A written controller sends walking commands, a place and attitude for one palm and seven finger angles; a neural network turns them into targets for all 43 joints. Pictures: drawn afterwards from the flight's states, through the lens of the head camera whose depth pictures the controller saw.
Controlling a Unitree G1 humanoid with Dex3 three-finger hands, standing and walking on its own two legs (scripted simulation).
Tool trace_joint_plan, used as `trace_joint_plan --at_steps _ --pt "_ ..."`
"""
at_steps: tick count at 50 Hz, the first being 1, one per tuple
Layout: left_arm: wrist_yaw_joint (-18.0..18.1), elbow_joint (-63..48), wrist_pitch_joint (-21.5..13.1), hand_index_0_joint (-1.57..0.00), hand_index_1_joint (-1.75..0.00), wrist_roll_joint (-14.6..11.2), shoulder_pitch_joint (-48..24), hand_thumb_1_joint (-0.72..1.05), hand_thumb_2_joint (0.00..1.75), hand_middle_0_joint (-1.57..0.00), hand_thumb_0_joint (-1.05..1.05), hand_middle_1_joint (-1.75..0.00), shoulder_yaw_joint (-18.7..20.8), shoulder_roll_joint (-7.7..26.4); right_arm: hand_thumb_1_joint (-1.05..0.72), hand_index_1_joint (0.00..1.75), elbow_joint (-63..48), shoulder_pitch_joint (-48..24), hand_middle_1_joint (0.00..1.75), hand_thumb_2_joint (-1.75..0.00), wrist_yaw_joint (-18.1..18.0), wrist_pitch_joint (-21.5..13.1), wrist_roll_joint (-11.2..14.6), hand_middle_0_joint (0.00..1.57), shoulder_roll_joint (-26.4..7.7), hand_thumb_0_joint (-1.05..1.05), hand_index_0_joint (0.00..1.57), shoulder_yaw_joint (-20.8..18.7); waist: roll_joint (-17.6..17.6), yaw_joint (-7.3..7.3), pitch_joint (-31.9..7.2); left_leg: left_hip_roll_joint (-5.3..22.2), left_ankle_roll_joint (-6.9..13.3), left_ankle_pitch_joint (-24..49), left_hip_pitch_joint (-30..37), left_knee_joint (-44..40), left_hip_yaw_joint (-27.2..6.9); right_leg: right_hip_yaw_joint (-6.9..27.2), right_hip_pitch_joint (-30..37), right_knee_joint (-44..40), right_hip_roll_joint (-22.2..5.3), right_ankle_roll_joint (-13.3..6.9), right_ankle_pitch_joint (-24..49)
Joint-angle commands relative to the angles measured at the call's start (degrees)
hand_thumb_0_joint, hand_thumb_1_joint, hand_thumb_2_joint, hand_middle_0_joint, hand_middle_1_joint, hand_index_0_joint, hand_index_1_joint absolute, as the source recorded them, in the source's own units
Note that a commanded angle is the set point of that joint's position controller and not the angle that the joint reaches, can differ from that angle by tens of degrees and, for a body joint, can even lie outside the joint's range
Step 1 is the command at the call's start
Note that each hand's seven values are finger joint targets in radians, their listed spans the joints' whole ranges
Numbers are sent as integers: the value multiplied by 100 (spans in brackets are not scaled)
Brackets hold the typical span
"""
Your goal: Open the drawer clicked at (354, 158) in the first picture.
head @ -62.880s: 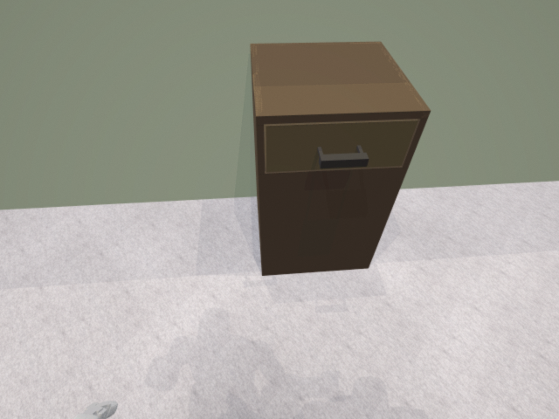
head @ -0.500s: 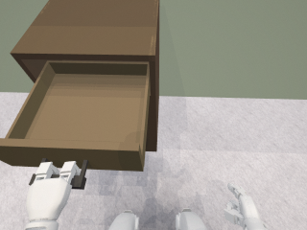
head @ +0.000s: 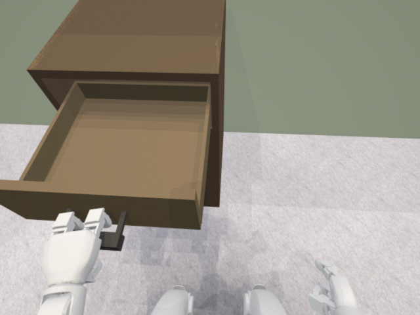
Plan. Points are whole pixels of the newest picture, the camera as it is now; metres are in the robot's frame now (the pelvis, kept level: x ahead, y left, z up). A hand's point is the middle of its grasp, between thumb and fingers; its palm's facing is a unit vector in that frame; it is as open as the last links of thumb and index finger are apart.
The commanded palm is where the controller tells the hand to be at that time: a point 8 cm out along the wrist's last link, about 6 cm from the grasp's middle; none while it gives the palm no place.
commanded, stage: open the thumb to release the handle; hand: left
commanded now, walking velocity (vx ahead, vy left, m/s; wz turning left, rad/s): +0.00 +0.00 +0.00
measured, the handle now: (91, 227) +0.27 +0.26 -0.02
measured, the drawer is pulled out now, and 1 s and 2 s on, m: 0.30 0.30 0.30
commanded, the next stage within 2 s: lift the hand off the handle in 0.12 s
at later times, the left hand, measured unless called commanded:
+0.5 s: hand (97, 253) +0.23 +0.24 -0.04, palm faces +0.00 -0.04 -1.00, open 13.7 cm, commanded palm +0.22 +0.24 +0.01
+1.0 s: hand (89, 248) +0.23 +0.24 -0.01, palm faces -0.02 -0.04 -1.00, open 13.4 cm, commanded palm +0.22 +0.24 +0.05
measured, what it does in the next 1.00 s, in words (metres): stands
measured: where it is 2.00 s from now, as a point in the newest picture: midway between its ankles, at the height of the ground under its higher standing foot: outside the picture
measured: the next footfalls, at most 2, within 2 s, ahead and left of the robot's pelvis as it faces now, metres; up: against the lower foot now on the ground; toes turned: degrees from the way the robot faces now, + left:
none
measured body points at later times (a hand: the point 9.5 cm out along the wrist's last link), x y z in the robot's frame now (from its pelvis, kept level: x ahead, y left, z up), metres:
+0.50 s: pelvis -0.01 +0.00 +0.00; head +0.07 -0.02 +0.44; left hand +0.23 +0.24 +0.02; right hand +0.17 -0.24 -0.12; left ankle +0.00 +0.13 -0.64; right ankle +0.03 -0.10 -0.64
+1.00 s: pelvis +0.00 +0.00 +0.02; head +0.06 -0.02 +0.47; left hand +0.23 +0.24 +0.05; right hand +0.19 -0.25 -0.09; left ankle +0.00 +0.13 -0.64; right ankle +0.03 -0.10 -0.64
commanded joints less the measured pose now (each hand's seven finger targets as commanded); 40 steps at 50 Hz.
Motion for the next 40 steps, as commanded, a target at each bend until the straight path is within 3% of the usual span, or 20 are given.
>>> trace_joint_plan --at_steps 1,5,7,9,11,13,19,22,25,31,34,35,36,40 --pt "68 -797 -70 -30 -120 -28 -297 -50 30 -30 0 -120 591 1011 -90 30 -791 -341 30 -90 -111 -273 34 20 -715 0 20 -222 -148 -7 -1328 -265 263 1110 842 -869 110 62 1092 -1245 108 -83 1066" --pt "79 -724 -238 -30 -120 16 -458 -50 30 -30 0 -120 518 948 -90 30 -780 -298 30 -90 -102 -310 16 20 -685 0 20 -233 68 2 -1242 -268 251 1000 855 -868 110 41 910 -1234 113 -97 827" --pt "136 -768 -303 -30 -120 32 -568 -50 30 -30 0 -120 596 1008 -90 30 -794 -320 30 -90 -91 -297 7 20 -682 0 20 -226 48 27 -1382 -273 243 1033 857 -852 128 47 875 -1186 99 -88 778" --pt "184 -766 -329 -30 -120 41 -823 -50 30 -30 0 -120 455 903 -90 30 -780 -303 30 -90 -79 -326 5 20 -698 0 20 -244 27 -62 -1329 -265 239 970 838 -845 97 36 769 -1195 99 -84 708" --pt "217 -885 -301 -30 -120 -29 -349 -50 30 -30 0 -120 495 862 -90 30 -854 -287 30 -90 -56 -364 4 20 -709 0 20 -284 23 54 -1512 -264 244 1099 940 -894 97 27 1026 -1205 111 -113 883" --pt "264 -903 -238 -30 -120 16 -319 -50 30 -30 0 -120 481 866 -90 30 -834 -259 30 -90 -40 -339 13 20 -716 0 20 -304 -26 46 -1555 -265 234 1243 1028 -890 98 7 1014 -1169 133 -115 1064" --pt "407 -774 -93 -30 -120 161 -818 -50 30 -30 0 -120 324 763 -90 30 -788 -315 30 -90 -32 -304 5 20 -715 0 20 -275 -164 -69 -1383 -246 230 1085 961 -916 80 -33 799 -1203 112 -87 823" --pt "462 -799 -48 -30 -120 199 -1166 -50 30 -30 0 -120 404 902 -90 30 -736 -308 30 -90 -60 -300 -2 20 -723 0 20 -263 15 -45 -1555 -250 227 1103 1059 -942 90 -22 827 -1175 105 -95 823" --pt "441 -621 58 -30 -120 174 -1113 -50 30 -30 0 -120 304 803 -90 30 -717 -286 30 -90 -72 -310 18 20 -710 0 20 -277 -39 -58 -1464 -259 235 1067 1061 -982 108 -18 958 -1286 109 -89 850" --pt "325 -734 160 -30 -120 22 -1417 -50 30 -30 0 -120 492 1121 -90 30 -718 -322 30 -90 -170 -296 68 20 -725 0 20 -233 -87 -45 -1599 -282 271 1119 1215 -1116 120 58 1330 -1470 113 -71 954" --pt "281 -956 76 -30 -120 -43 -1357 -50 30 -30 0 -120 442 1043 -90 30 -750 -333 30 -90 -192 -312 83 20 -679 0 20 -231 -40 -35 -1641 -296 264 1221 1338 -1178 157 86 1446 -1541 98 -44 1084" --pt "252 -895 70 -30 -120 -84 -1228 -50 30 -30 0 -120 422 1013 -90 30 -742 -322 30 -90 -194 -327 95 20 -677 0 20 -235 -20 -36 -1489 -298 266 1204 1361 -1216 155 86 1489 -1599 104 -55 1104" --pt "240 -938 49 -30 -120 -119 -1221 -50 30 -30 0 -120 567 1148 -90 30 -748 -314 30 -90 -198 -320 96 20 -701 0 20 -217 -63 -20 -1524 -294 266 1257 1367 -1230 135 80 1537 -1579 111 -66 1133" --pt "245 -1037 -88 -30 -120 -56 -1157 -50 30 -30 0 -120 455 1025 -90 30 -764 -333 30 -90 -175 -355 71 20 -667 0 20 -229 48 -44 -1357 -300 259 1235 1437 -1271 171 107 1494 -1674 96 -60 1127"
